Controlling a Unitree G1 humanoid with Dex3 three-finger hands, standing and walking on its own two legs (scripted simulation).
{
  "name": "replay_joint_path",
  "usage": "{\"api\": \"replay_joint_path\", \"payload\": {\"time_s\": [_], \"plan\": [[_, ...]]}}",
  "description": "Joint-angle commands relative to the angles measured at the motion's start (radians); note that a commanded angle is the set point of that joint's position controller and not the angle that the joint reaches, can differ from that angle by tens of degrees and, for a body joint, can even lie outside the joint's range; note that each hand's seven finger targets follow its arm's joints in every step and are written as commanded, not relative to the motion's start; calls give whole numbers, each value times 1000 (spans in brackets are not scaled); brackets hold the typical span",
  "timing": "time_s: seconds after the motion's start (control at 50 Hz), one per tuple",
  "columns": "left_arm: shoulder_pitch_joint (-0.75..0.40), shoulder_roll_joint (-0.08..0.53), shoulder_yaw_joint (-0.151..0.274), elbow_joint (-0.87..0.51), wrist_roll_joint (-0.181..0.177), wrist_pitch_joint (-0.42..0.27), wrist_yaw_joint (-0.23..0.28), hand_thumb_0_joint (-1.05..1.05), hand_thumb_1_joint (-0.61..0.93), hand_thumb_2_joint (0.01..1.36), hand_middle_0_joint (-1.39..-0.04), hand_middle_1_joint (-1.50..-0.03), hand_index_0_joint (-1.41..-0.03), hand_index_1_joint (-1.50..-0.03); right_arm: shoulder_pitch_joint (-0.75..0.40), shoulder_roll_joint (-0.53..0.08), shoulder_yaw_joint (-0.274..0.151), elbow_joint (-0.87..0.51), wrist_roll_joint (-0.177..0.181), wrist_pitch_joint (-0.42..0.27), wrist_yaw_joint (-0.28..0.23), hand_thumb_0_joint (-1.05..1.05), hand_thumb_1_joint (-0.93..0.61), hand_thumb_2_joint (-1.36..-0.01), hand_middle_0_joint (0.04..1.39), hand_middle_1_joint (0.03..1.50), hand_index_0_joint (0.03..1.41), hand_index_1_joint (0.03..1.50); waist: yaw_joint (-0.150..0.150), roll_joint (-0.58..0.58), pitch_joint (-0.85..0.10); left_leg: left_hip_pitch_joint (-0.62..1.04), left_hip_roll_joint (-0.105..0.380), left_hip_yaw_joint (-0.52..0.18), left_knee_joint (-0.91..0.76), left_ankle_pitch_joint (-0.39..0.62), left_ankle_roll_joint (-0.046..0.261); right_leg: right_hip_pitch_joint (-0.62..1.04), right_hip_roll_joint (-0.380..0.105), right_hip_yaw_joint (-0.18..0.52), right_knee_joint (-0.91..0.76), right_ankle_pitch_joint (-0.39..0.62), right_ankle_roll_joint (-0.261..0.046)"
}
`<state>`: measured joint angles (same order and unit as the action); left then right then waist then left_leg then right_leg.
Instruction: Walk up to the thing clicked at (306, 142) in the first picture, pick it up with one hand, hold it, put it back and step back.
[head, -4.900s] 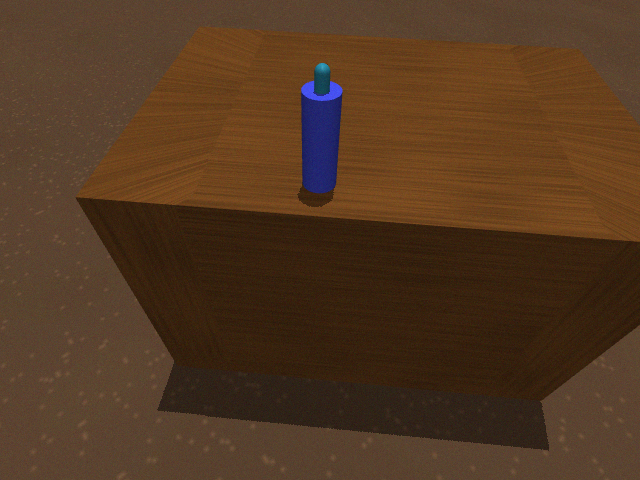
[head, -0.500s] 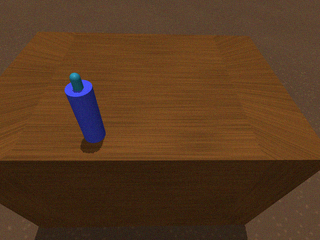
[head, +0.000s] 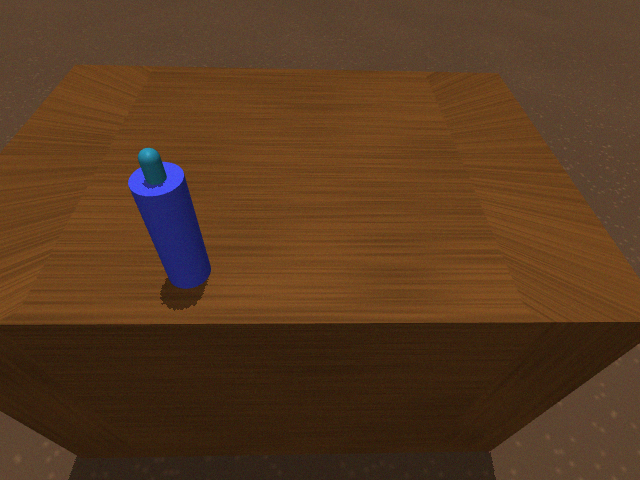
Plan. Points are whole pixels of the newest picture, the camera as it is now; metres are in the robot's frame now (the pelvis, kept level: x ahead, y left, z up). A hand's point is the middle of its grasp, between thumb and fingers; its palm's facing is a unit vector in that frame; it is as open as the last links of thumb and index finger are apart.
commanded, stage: stand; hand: left
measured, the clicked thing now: (171, 220) +0.44 +0.21 +0.08
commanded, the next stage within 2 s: rise first in 1.16 s
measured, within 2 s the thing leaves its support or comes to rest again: neither
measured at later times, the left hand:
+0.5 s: hand out of the picture +0.06 +0.25 -0.16, palm faces -0.04 -0.94 -0.33, open 7.4 cm
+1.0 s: hand out of the picture +0.06 +0.25 -0.16, palm faces -0.04 -0.94 -0.33, open 7.4 cm
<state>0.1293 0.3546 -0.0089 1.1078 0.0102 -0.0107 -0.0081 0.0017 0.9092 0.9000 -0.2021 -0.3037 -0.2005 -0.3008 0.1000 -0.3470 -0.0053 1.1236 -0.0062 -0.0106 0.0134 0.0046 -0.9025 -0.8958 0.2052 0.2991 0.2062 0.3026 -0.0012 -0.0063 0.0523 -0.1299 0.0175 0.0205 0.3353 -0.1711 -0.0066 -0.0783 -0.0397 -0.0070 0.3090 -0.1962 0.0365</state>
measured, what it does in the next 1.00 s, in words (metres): stands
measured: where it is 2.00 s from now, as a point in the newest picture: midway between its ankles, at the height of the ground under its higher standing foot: outside the picture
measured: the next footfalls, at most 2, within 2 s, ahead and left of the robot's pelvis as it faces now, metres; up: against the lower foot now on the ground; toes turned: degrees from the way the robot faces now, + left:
none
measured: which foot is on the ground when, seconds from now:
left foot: down 0.00-1.00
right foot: down 0.00-1.00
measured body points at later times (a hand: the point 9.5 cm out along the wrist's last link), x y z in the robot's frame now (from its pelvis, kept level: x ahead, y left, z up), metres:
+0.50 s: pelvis +0.00 +0.00 +0.00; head +0.01 +0.01 +0.45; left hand +0.06 +0.30 -0.14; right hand +0.07 -0.30 -0.13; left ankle +0.01 +0.12 -0.75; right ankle -0.02 -0.14 -0.75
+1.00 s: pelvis +0.00 +0.00 +0.00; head +0.01 +0.01 +0.45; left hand +0.07 +0.30 -0.14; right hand +0.08 -0.30 -0.13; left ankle +0.01 +0.12 -0.75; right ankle -0.02 -0.14 -0.75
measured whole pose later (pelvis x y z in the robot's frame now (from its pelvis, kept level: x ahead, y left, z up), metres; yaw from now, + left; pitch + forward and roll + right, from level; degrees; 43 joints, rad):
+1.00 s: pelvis +0.00 +0.00 +0.00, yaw +0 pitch -2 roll +0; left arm 0.14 0.36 -0.01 1.11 0.01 -0.01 -0.01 0.00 0.91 0.90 -0.20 -0.30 -0.20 -0.30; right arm 0.11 -0.35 -0.01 1.12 -0.01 -0.01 0.01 0.00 -0.90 -0.90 0.21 0.30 0.21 0.30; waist 0.00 -0.01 0.06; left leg -0.13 0.01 0.02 0.34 -0.17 0.00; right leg -0.08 -0.05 -0.01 0.31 -0.20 0.04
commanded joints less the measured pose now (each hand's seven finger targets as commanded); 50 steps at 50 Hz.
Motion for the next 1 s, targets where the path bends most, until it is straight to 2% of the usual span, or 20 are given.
{"api": "replay_joint_path", "payload": {"time_s": [0.0, 0.08, 0.18, 0.3, 0.48, 0.56, 0.74, 0.86, 0.9, 0.98], "plan": [[-33, 219, 49, -51, 3, -20, 20, 0, 899, 900, -200, -300, -200, -300, -34, -212, -37, -61, -3, -18, -18, 0, -900, -900, 200, 300, 200, 300, -4, 4, -83, 44, 116, -85, -37, 179, 24, -18, -103, 67, -45, 160, -46], [-25, 212, 47, -47, 2, -17, 17, 0, 899, 900, -200, -300, -200, -300, -26, -214, -35, -56, -2, -18, -17, 0, -900, -900, 200, 300, 200, 300, -2, 12, -56, 18, 112, -86, -52, 120, 25, -18, -103, 69, -59, 125, -47], [-22, 210, 48, -46, 4, -14, 16, 0, 899, 900, -200, -300, -200, -300, -30, -222, -38, -58, -2, -21, -18, 0, -900, -900, 200, 300, 200, 300, 2, 21, -60, 22, 115, -93, -59, 107, 25, -26, -99, 65, -55, 97, -47], [-19, 212, 48, -49, 3, -17, 15, 0, 899, 900, -200, -300, -200, -300, -30, -218, -39, -60, -2, -21, -17, 0, -900, -900, 200, 300, 200, 300, 0, 10, -75, 40, 115, -90, -49, 145, 25, -28, -99, 65, -50, 119, -47], [-17, 213, 46, -48, 4, -17, 16, 0, 899, 900, -200, -300, -200, -300, -31, -221, -39, -54, -2, -18, -17, 0, -900, -900, 200, 300, 200, 300, -1, 8, -62, 34, 113, -93, -50, 110, 22, -43, -96, 66, -55, 88, -46], [-15, 210, 45, -50, 4, -16, 17, 0, 899, 900, -200, -300, -200, -300, -31, -223, -39, -56, -3, -18, -18, 0, -900, -900, 200, 300, 200, 300, 1, 19, -82, 36, 117, -90, -40, 140, 29, -21, -105, 69, -49, 134, -46], [-13, 215, 46, -49, 3, -18, 18, 0, 899, 900, -200, -300, -200, -300, -26, -218, -37, -56, -3, -19, -16, 0, -900, -900, 200, 300, 200, 300, 0, 7, -77, 38, 118, -94, -42, 159, 27, -21, -102, 62, -43, 128, -45], [-16, 212, 47, -47, 4, -16, 19, 0, 899, 900, -200, -300, -200, -300, -26, -219, -38, -56, -2, -18, -17, 0, -900, -900, 200, 300, 200, 300, 1, 10, -71, 34, 115, -93, -44, 148, 28, -23, -102, 63, -46, 127, -46], [-15, 211, 47, -44, 4, -16, 17, 0, 899, 900, -200, -300, -200, -300, -23, -217, -38, -55, -2, -17, -17, 0, -900, -900, 200, 300, 200, 300, -2, 6, -56, 23, 109, -92, -50, 109, 25, -32, -100, 64, -56, 100, -46], [-14, 213, 49, -48, 4, -16, 16, 0, 899, 900, -200, -300, -200, -300, -25, -220, -38, -58, -3, -19, -18, 0, -900, -900, 200, 300, 200, 300, 0, 15, -74, 38, 113, -90, -43, 146, 29, -24, -105, 67, -47, 136, -49]]}}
